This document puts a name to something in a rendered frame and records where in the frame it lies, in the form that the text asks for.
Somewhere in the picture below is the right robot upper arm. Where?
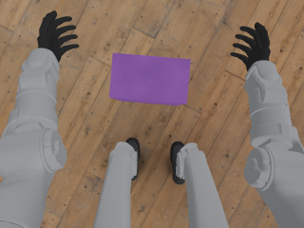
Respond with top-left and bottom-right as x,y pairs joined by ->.
243,145 -> 304,228

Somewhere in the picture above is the carton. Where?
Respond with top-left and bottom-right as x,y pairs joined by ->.
109,52 -> 191,105

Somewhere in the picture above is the robot right shin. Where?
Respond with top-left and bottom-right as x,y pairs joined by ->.
176,142 -> 206,179

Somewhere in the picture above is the left robot foot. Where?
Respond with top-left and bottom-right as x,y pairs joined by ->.
126,137 -> 140,181

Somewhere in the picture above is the robot left hand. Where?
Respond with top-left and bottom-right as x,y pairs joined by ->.
37,10 -> 79,63

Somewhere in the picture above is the left robot forearm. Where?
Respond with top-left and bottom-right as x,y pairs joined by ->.
0,47 -> 60,177

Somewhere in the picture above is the robot right hand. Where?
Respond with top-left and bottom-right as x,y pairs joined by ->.
230,22 -> 271,71

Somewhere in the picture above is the right robot forearm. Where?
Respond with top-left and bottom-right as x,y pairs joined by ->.
244,60 -> 304,155

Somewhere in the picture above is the left robot upper arm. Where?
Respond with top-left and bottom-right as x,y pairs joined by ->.
0,127 -> 67,228

